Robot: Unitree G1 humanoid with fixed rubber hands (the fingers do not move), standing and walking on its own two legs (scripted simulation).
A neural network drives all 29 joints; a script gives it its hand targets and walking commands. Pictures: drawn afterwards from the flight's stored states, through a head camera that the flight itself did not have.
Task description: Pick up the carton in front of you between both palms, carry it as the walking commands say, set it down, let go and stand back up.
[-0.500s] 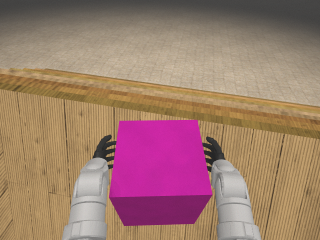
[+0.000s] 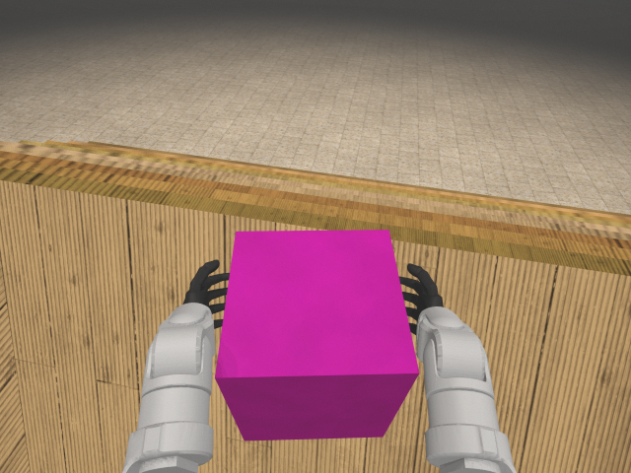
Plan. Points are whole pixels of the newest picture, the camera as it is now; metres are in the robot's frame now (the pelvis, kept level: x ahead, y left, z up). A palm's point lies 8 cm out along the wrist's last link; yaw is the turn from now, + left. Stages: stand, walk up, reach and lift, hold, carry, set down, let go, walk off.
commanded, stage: hold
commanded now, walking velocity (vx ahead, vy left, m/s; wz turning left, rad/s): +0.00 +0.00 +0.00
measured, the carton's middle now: (313, 339) +0.30 +0.00 -0.01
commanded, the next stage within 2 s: carry in 0.68 s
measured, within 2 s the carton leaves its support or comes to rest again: neither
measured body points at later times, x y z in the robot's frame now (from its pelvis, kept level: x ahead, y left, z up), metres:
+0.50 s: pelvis +0.01 +0.00 +0.00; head -0.03 +0.00 +0.45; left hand +0.31 +0.15 +0.05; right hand +0.31 -0.15 +0.04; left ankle +0.03 +0.12 -0.74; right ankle +0.02 -0.12 -0.74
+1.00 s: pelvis +0.07 -0.02 +0.00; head +0.04 -0.02 +0.45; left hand +0.36 +0.12 +0.07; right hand +0.36 -0.18 +0.07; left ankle +0.04 +0.11 -0.71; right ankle +0.02 -0.13 -0.74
